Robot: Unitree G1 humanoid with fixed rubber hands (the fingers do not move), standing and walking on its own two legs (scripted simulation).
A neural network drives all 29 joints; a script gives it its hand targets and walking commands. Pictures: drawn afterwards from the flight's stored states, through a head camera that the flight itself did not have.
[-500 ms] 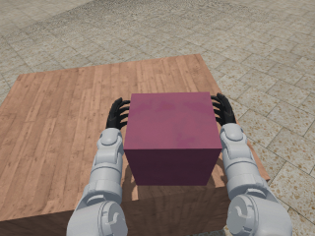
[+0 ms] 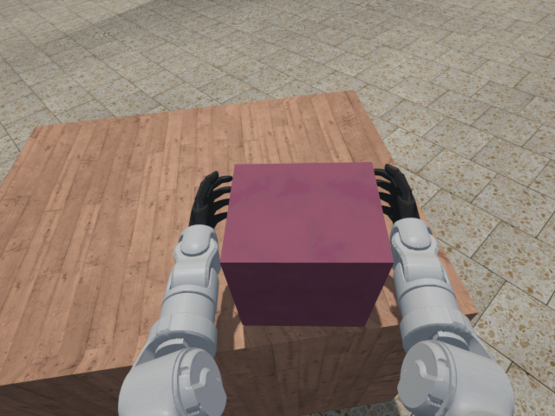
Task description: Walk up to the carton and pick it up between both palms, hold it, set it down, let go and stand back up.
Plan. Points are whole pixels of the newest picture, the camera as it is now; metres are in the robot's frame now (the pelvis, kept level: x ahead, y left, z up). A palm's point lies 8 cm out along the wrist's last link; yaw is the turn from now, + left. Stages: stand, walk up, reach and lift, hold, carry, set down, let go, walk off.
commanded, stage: set down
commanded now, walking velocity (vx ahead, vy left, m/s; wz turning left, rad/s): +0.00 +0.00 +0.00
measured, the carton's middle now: (302, 249) +0.39 -0.01 +0.02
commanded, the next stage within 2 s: none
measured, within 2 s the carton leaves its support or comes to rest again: neither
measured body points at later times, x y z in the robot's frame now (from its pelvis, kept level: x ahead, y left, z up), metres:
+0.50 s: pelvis +0.00 +0.00 +0.00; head +0.06 -0.01 +0.44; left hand +0.43 +0.14 +0.07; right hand +0.43 -0.17 +0.07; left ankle +0.00 +0.12 -0.75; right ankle -0.04 -0.11 -0.75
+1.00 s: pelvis -0.01 +0.00 +0.00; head +0.07 +0.00 +0.44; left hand +0.43 +0.14 +0.07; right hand +0.43 -0.17 +0.07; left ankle +0.00 +0.12 -0.75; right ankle -0.04 -0.11 -0.75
